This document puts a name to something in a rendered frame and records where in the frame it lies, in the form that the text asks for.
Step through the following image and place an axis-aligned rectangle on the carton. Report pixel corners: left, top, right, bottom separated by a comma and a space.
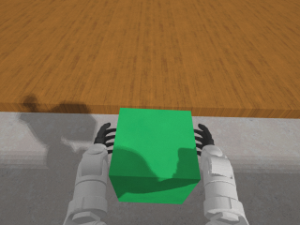
109, 108, 201, 204

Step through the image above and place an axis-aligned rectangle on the right robot hand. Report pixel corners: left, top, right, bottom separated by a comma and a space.
193, 124, 215, 156

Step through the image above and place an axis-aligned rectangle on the right robot forearm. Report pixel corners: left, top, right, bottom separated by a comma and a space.
200, 144, 249, 225

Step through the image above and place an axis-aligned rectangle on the left robot hand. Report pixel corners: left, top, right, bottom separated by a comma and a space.
94, 122, 116, 155

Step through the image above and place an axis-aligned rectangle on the left robot forearm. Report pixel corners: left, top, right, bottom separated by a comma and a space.
63, 143, 109, 225

